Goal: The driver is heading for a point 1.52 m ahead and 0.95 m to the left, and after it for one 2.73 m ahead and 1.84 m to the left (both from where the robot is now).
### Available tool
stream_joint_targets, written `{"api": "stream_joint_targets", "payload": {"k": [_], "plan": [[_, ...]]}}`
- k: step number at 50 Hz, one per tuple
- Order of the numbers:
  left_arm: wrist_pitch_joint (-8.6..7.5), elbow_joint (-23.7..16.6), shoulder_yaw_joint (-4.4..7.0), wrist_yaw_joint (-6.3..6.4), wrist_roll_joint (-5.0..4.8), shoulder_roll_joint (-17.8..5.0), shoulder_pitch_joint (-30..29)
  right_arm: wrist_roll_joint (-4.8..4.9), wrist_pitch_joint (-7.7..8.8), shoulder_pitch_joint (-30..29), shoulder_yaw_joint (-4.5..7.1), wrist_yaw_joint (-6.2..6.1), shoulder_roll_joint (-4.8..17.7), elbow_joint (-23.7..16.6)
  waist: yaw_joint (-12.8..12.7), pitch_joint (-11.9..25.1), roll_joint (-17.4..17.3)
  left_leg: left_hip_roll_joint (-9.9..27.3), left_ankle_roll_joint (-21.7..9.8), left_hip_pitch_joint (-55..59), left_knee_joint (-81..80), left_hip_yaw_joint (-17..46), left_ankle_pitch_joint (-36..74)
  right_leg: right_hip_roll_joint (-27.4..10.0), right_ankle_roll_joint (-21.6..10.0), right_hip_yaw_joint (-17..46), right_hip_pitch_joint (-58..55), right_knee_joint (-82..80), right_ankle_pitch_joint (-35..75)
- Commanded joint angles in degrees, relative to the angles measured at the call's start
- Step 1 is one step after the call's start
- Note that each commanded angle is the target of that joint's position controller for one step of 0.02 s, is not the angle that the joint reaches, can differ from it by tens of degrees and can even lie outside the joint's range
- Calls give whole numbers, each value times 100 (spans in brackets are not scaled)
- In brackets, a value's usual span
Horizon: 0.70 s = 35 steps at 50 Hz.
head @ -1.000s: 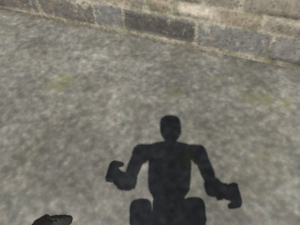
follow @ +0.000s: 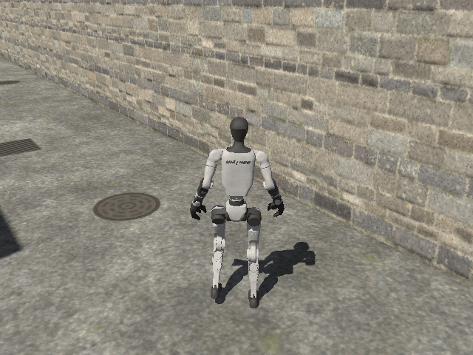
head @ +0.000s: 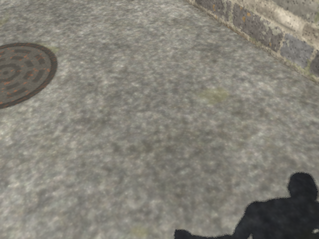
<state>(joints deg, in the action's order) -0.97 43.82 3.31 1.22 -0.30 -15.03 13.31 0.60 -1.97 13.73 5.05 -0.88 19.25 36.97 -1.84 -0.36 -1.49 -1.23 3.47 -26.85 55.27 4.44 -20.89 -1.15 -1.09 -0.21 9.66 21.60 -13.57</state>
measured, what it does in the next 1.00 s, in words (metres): walks ahead, turning left: left foot, then right foot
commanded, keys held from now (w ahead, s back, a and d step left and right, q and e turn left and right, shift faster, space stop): w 0.06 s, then no key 0.24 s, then q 0.70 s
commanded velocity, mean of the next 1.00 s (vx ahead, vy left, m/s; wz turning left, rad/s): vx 0.09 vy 0.00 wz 0.35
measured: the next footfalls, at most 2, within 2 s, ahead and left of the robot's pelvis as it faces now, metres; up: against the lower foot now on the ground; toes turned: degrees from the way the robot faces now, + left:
left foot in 0.16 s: +0.08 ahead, +0.15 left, +0.00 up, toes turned +0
right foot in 0.58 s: +0.18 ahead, -0.06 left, +0.00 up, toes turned +9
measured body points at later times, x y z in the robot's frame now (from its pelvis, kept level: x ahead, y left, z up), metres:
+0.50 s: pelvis +0.08 +0.05 +0.00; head +0.11 +0.06 +0.44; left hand +0.23 +0.33 -0.11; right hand +0.21 -0.23 -0.11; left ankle +0.04 +0.15 -0.75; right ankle +0.13 -0.08 -0.72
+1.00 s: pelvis +0.10 +0.06 -0.01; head +0.13 +0.09 +0.43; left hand +0.13 +0.39 -0.12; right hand +0.35 -0.14 -0.10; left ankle +0.07 +0.17 -0.74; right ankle +0.15 -0.07 -0.75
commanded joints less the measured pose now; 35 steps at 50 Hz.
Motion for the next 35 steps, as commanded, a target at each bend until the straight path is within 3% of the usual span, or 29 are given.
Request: {"api": "stream_joint_targets", "payload": {"k": [1,4,5,6,7,8,9,10,11,12,14,16,18,21,26,28,29,30,31,32,33,35], "plan": [[-121,-264,260,-6,-51,-1130,-12,-22,292,-773,-76,62,120,-627,-236,-102,1129,220,-53,-383,-1137,-384,42,-1229,-1024,1293,-457,-1196,-801],[-129,-169,283,-97,-99,-1281,137,31,399,-668,-75,117,193,-545,-175,-255,1094,104,-221,572,-2117,-614,155,-1239,-1071,1111,75,-1082,-412],[-107,-144,268,-125,-123,-1273,87,28,415,-482,-69,122,183,-472,-13,-233,993,35,-300,1001,-2653,-677,615,-1210,-1029,1027,195,-889,-1],[-91,-122,236,-145,-139,-1212,61,2,413,-209,-49,117,192,-362,167,-124,935,-61,-381,1581,-3163,-721,1038,-1160,-924,948,338,-604,575],[-106,-89,156,-158,-110,-1004,98,-6,389,68,-5,80,288,-288,321,123,831,-8,-473,2262,-3421,-566,1238,-1025,-681,801,505,-228,912],[-151,-134,18,-186,4,-631,26,-25,356,435,41,15,481,-272,482,576,447,592,-607,3087,-3451,109,1796,-666,-268,388,806,609,636],[-232,-352,-138,-208,208,-192,184,-107,274,539,144,-54,1109,-355,286,951,-1081,1824,-1228,3867,-3326,1602,3140,-18,239,-258,1917,2016,-1036],[-218,-389,-42,-155,87,-605,-71,-122,261,831,138,-14,960,-227,615,843,-1186,2352,-1968,3406,-3709,2341,2971,22,432,-50,2421,2998,-2298],[-170,-347,87,-142,-9,-992,-65,-98,305,667,60,28,758,-217,544,480,-803,2180,-2008,3153,-3759,2079,2857,-159,447,129,2633,3730,-2290],[-114,-253,111,-143,-37,-990,-36,-86,346,412,-2,53,581,-207,423,316,-733,1887,-1818,2943,-3780,1629,2858,-249,416,170,2685,3905,-2007],[-15,-144,116,-107,24,-883,15,-49,386,-44,-85,55,372,-217,231,82,-607,1532,-1574,2498,-3940,1007,3352,-389,456,229,2435,3612,-1227],[-1,-78,52,-95,61,-609,86,-142,404,-262,-140,22,210,-162,47,149,-572,1200,-1530,2001,-3903,501,4108,-316,540,138,1731,3078,-615],[5,-169,21,-57,77,-537,-116,-136,359,-364,-64,-1,429,-155,54,199,-659,1045,-1557,1837,-3746,362,4439,-130,583,34,1343,2430,-421],[62,-363,45,2,39,-685,-470,-23,235,-155,79,-18,781,-78,215,226,-627,1297,-1740,1991,-3597,835,4384,29,548,116,1387,2053,-495],[29,-515,103,-47,-5,-779,-714,89,107,-307,115,-78,793,-65,189,224,-506,1309,-1625,2109,-3246,1518,3659,159,368,294,1188,1221,-389],[-50,-449,161,-70,35,-853,-432,136,76,-514,85,-122,715,-113,-70,362,-390,945,-1245,1801,-2870,1515,2931,119,191,249,254,-1,941],[-65,-485,241,-31,125,-1192,-243,37,95,-392,6,-134,456,-164,-36,707,111,591,-918,1274,-2261,1252,2016,-656,-84,827,-662,-7,2167],[1,-507,343,10,199,-1630,-275,-14,126,-58,-66,-148,139,-214,192,739,1514,-327,-496,77,-1184,383,-453,-1742,-926,1958,-1261,3,3663],[12,-508,261,1,199,-1239,-84,-28,116,33,50,-155,562,-153,-10,866,1526,-364,-179,-280,201,211,-2096,-2390,-1647,2594,-1165,-124,3903],[-11,-568,165,-7,168,-1006,-271,25,90,176,183,-131,846,-55,87,690,1029,-179,-48,-435,1022,400,-1861,-2222,-1663,2210,-993,-100,3727],[-23,-613,140,-12,156,-893,-582,76,28,231,225,-136,835,49,238,553,824,-50,53,-538,1297,347,-1479,-1856,-1399,1649,-866,-45,3380],[-19,-645,124,-6,94,-851,-899,86,-109,163,227,-158,718,64,278,329,836,100,210,-553,1215,231,-870,-1555,-1175,1065,-572,-161,2856]]}}
Keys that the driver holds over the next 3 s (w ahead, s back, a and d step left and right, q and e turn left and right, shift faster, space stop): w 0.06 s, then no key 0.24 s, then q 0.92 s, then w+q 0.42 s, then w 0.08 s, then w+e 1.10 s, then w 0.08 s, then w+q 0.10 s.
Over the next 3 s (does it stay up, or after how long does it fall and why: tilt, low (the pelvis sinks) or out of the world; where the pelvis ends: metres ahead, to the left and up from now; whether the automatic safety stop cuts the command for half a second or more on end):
stays up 0.76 0.57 -0.02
